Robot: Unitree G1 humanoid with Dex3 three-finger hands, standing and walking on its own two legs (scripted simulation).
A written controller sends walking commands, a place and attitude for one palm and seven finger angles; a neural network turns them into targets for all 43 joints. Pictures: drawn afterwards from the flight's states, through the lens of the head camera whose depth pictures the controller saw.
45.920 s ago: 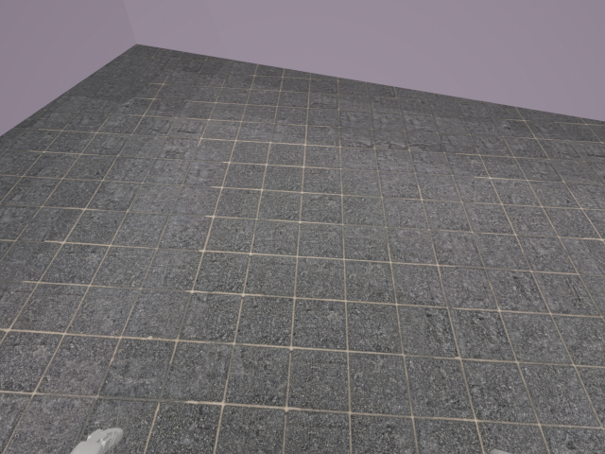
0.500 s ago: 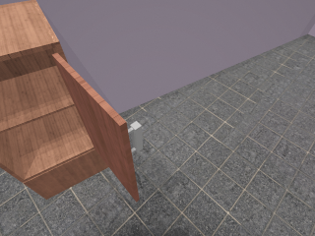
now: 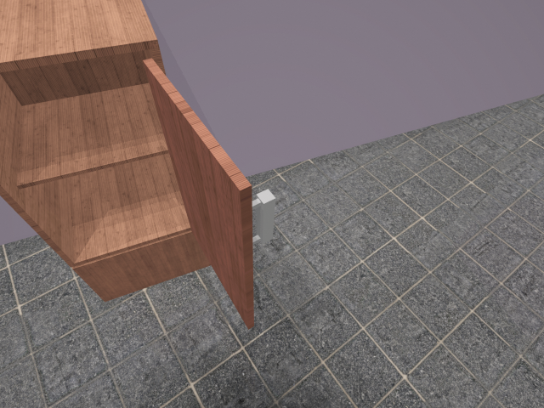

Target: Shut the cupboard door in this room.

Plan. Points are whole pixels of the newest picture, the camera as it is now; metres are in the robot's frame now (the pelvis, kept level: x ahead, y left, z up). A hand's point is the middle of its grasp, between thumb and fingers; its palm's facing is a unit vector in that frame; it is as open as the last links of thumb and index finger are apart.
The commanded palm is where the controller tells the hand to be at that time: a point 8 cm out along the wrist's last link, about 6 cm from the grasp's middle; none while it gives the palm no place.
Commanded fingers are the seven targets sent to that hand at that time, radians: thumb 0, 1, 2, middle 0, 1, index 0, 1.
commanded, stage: turn or walk to find it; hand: left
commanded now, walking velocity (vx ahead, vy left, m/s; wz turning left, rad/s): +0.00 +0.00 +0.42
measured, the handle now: (255, 223) +0.42 +0.06 -0.03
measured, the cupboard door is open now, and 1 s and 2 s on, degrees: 100 100 100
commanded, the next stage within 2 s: stand and wait in 1.30 s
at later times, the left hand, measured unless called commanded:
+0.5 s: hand out of the picture +0.04 +0.18 -0.14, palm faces +0.24 -0.93 -0.28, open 7.3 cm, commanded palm none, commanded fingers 0.00 0.90 0.90 -0.20 -0.30 -0.20 -0.30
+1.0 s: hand out of the picture -0.07 +0.20 -0.17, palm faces +0.48 -0.85 -0.24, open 7.3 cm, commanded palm none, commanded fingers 0.00 0.90 0.90 -0.20 -0.30 -0.20 -0.30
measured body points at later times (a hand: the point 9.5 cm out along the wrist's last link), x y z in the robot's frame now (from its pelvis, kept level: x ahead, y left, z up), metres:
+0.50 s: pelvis +0.00 -0.03 +0.00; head +0.04 -0.06 +0.45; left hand +0.03 +0.22 -0.12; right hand +0.11 -0.26 -0.16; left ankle -0.04 +0.10 -0.67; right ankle +0.00 -0.13 -0.73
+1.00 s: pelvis -0.01 +0.00 +0.01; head +0.03 +0.03 +0.45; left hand -0.09 +0.25 -0.15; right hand +0.19 -0.18 -0.13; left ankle -0.06 +0.09 -0.73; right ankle +0.01 -0.14 -0.67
